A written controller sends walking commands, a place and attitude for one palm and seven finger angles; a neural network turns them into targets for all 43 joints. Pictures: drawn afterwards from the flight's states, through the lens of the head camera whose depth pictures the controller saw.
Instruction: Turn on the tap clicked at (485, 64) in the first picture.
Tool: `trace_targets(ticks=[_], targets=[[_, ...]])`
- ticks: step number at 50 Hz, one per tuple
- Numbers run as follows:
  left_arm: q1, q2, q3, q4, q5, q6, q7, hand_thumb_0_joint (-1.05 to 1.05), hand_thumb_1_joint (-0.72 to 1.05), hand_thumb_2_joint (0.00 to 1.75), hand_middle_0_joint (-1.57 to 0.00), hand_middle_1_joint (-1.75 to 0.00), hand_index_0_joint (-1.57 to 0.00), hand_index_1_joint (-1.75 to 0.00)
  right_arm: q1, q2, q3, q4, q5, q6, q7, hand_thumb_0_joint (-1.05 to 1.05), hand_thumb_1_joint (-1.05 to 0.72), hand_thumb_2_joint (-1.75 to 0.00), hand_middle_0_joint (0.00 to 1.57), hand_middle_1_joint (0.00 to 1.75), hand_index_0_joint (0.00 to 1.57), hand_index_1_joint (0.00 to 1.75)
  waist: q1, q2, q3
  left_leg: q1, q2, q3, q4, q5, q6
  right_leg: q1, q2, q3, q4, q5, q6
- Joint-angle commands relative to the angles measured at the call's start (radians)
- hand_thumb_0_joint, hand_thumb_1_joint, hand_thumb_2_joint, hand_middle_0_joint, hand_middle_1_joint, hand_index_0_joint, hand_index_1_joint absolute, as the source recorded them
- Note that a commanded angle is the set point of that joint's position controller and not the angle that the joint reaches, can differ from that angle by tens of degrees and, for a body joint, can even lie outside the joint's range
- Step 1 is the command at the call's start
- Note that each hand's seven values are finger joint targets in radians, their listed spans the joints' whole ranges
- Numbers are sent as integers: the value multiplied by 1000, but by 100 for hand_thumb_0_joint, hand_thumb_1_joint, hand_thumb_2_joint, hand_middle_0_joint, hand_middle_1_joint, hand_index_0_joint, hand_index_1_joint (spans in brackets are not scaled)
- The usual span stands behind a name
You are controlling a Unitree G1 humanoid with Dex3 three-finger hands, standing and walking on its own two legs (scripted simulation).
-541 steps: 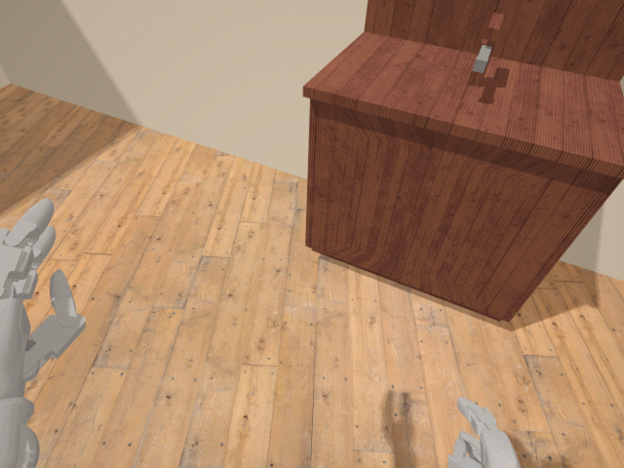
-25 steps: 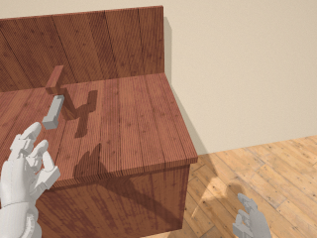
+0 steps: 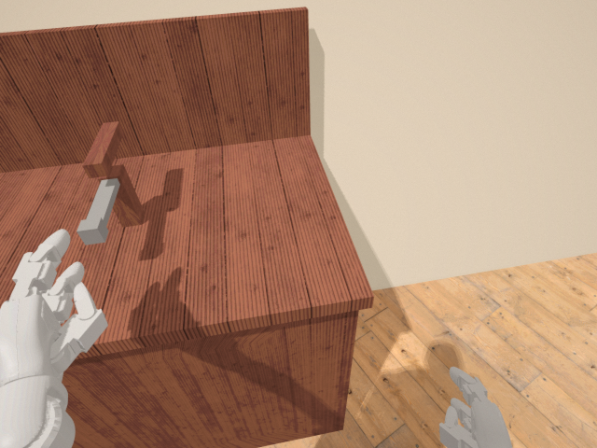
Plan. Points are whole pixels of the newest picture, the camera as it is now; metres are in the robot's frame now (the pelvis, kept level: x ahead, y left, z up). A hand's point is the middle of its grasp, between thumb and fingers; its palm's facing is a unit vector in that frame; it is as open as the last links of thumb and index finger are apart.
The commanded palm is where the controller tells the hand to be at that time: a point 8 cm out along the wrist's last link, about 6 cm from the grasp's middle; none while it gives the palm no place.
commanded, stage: reach beside the lever's end, fingers flat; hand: left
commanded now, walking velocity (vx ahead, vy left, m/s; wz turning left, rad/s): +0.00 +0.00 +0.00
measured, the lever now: (93, 231) +0.34 +0.36 +0.12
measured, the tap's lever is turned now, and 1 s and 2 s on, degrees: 0 0 0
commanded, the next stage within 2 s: push the lever round in 1.98 s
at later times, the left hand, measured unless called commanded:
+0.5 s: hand (83, 306) +0.21 +0.28 +0.14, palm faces +0.53 -0.84 -0.13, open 7.5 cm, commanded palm +0.17 +0.32 +0.15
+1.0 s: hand (68, 286) +0.24 +0.32 +0.13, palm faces +0.56 -0.82 -0.13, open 7.6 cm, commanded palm +0.20 +0.36 +0.13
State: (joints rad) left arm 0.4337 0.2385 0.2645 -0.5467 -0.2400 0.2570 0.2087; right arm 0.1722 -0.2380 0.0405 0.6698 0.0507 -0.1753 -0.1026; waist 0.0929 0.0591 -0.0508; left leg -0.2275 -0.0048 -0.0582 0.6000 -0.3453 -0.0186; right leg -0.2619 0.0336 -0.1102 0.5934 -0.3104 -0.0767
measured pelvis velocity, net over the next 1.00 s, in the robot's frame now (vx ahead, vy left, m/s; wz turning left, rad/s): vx -0.01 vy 0.02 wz -0.02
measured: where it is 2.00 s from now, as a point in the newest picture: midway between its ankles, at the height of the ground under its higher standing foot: outside the picture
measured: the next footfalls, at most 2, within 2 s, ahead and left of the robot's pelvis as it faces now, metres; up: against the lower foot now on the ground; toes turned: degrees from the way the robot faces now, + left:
none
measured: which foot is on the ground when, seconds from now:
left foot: down 0.00-1.00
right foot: down 0.00-1.00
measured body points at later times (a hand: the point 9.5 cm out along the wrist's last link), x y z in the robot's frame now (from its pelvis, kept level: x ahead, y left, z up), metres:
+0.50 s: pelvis -0.01 +0.01 +0.00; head -0.02 -0.01 +0.45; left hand +0.18 +0.32 +0.15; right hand +0.19 -0.21 -0.08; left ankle -0.01 +0.14 -0.73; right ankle +0.01 -0.06 -0.73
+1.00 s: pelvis -0.01 +0.02 +0.00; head -0.01 +0.00 +0.45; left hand +0.21 +0.37 +0.14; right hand +0.18 -0.22 -0.08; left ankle -0.01 +0.14 -0.73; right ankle +0.01 -0.06 -0.73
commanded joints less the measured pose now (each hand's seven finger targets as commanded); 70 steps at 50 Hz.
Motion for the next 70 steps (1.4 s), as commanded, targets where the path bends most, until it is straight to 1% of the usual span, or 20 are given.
trace_targets(ticks=[1, 19, 30, 33, 34, 36, 40, 42, 44, 46, 49, 50, 54, 57, 59, 61, 64, 68, 69, 70], targets=[[-155, 158, 95, -180, 14, -85, -1, 0, 90, 90, -20, -30, -20, -30, -151, -99, -39, -166, 0, -64, -12, 0, -90, -90, 20, 30, 20, 30, -10, -38, -48, -45, -14, 15, -75, 190, 49, 49, -66, 94, -139, 118, 68], [-213, 211, 174, -47, 8, -121, -16, 0, 90, 90, -19, -28, -19, -28, -148, -102, -45, -142, -2, -52, -22, 0, -90, -90, 20, 30, 20, 30, -6, -25, -64, -38, -16, 18, -101, 214, 42, 68, -53, 84, -138, 146, 60], [-317, 208, 164, 29, 0, -177, -48, 0, 90, 90, -18, -25, -18, -25, -140, -106, -48, -131, 2, -62, -28, 0, -90, -90, 20, 30, 20, 30, -28, -2, -65, -35, -19, 13, -118, 188, 36, 50, -53, 81, -141, 110, 55], [-355, 238, 190, 86, -8, -176, -57, 0, 90, 90, -18, -24, -18, -24, -142, -113, -51, -126, 4, -61, -32, 0, -90, -90, 20, 30, 20, 30, -29, -37, -62, -55, -20, 12, -119, 161, 41, 51, -52, 88, -152, 77, 59], [-372, 263, 213, 84, 2, -181, -53, 0, 90, 90, -18, -24, -18, -24, -151, -109, -49, -117, 6, -60, -33, 0, -90, -90, 20, 30, 20, 30, -23, 19, -57, -44, -21, 12, -123, 165, 38, 50, -51, 86, -151, 79, 52], [-382, 261, 213, 118, -3, -182, -56, 0, 90, 90, -18, -23, -18, -23, -139, -113, -50, -120, 4, -60, -33, 0, -90, -90, 20, 30, 20, 30, -27, -25, -78, -51, -21, 11, -122, 173, 39, 59, -51, 85, -147, 90, 55], [-407, 268, 221, 146, -3, -196, -67, 0, 90, 90, -17, -22, -17, -22, -138, -112, -51, -119, 3, -57, -32, 0, -90, -90, 20, 30, 20, 30, -26, 17, -103, -41, -22, 17, -121, 202, 35, 70, -52, 87, -138, 128, 53], [-421, 286, 239, 202, -11, -196, -79, 0, 90, 90, -17, -22, -17, -22, -134, -119, -55, -115, 4, -53, -33, 0, -90, -90, 20, 30, 20, 30, -30, -33, -92, -55, -20, 19, -116, 208, 40, 71, -49, 86, -139, 144, 56], [-441, 315, 264, 219, -6, -202, -85, 0, 90, 90, -17, -21, -17, -21, -140, -117, -53, -108, 6, -50, -35, 0, -90, -90, 20, 30, 20, 30, -24, 19, -88, -52, -21, 19, -117, 199, 39, 67, -49, 90, -142, 132, 53], [-469, 315, 259, 261, -11, -205, -95, 0, 90, 90, -17, -21, -17, -21, -129, -124, -56, -109, 8, -50, -36, 0, -90, -90, 20, 30, 20, 30, -35, -20, -93, -60, -19, 19, -115, 199, 42, 64, -48, 89, -141, 136, 56], [-498, 353, 287, 282, -3, -223, -103, 0, 90, 90, -17, -20, -17, -20, -130, -127, -57, -104, 8, -50, -39, 0, -90, -90, 20, 30, 20, 30, -29, 19, -103, -54, -21, 20, -114, 206, 41, 70, -48, 90, -135, 145, 52], [-511, 323, 260, 289, -4, -229, -109, 0, 90, 90, -17, -20, -17, -20, -121, -126, -58, -109, 6, -52, -37, 0, -90, -90, 20, 30, 20, 30, -39, 7, -116, -48, -22, 21, -114, 211, 42, 65, -48, 86, -132, 152, 55], [-524, 384, 311, 354, -1, -247, -121, 0, 90, 90, -16, -19, -16, -19, -114, -134, -62, -95, 8, -52, -38, 0, -90, -90, 20, 30, 20, 30, -32, 23, -113, -55, -21, 22, -108, 224, 41, 67, -46, 87, -128, 172, 51], [-556, 368, 291, 371, -8, -259, -135, 0, 90, 90, -16, -18, -16, -18, -103, -139, -66, -106, 7, -52, -38, 0, -90, -90, 20, 30, 20, 30, -41, 0, -139, -57, -22, 24, -105, 236, 43, 71, -45, 85, -119, 191, 53], [-560, 413, 337, 396, 0, -270, -132, 0, 90, 90, -16, -17, -16, -17, -98, -137, -68, -92, 6, -51, -39, 0, -90, -90, 20, 30, 20, 30, -33, 32, -138, -51, -19, 24, -103, 255, 40, 76, -44, 84, -117, 209, 49], [-536, 392, 324, 424, -7, -277, -145, 0, 90, 90, -16, -17, -16, -17, -84, -143, -72, -99, 5, -51, -34, 0, -90, -90, 20, 30, 20, 30, -33, -5, -163, -56, -20, 25, -98, 274, 41, 86, -43, 83, -108, 240, 52], [-564, 407, 326, 430, 3, -293, -156, 0, 90, 90, -15, -16, -15, -16, -86, -142, -71, -95, 7, -50, -34, 0, -90, -90, 20, 30, 20, 30, -33, 41, -139, -50, -19, 24, -100, 282, 38, 68, -41, 78, -104, 239, 48], [-576, 422, 349, 494, -12, -305, -172, 0, 90, 90, -15, -15, -15, -15, -61, -151, -78, -96, 4, -48, -33, 0, -90, -90, 20, 30, 20, 30, -40, -23, -153, -70, -20, 24, -92, 282, 42, 70, -39, 79, -101, 253, 52], [-585, 458, 377, 499, -2, -313, -170, 0, 90, 90, -15, -15, -15, -15, -66, -147, -76, -85, 6, -44, -35, 0, -90, -90, 20, 30, 20, 30, -35, 26, -147, -65, -20, 24, -91, 287, 39, 70, -40, 81, -102, 250, 48], [-591, 437, 355, 497, -1, -318, -175, 0, 90, 90, -15, -15, -15, -15, -57, -148, -77, -93, 4, -44, -32, 0, -90, -90, 20, 30, 20, 30, -38, 26, -168, -66, -22, 25, -91, 287, 39, 74, -41, 80, -96, 250, 49]])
